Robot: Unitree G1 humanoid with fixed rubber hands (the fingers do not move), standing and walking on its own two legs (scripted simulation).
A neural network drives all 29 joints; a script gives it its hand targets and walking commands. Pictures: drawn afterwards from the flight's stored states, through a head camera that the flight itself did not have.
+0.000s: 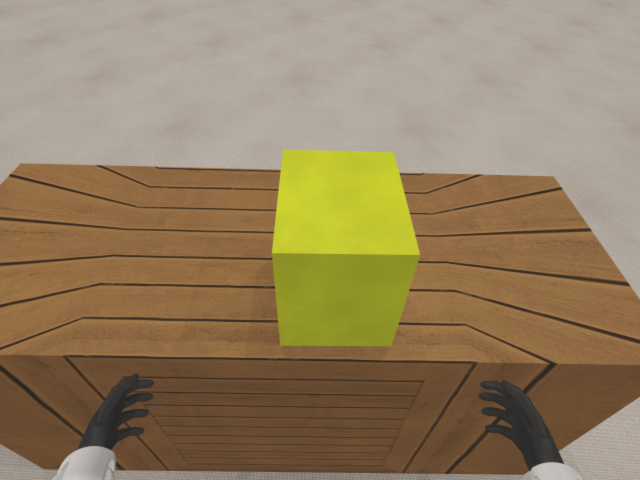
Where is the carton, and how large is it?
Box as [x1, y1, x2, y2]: [272, 150, 419, 345]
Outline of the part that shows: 283,150 272,247 272,260 280,345 391,345 419,257 419,252 393,152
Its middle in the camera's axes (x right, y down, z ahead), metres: +0.03 +0.01 +0.65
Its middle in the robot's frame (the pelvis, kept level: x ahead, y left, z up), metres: +0.47 -0.02 +0.00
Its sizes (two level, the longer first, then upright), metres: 0.234 0.186 0.227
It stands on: a pedestal, 0.67 m high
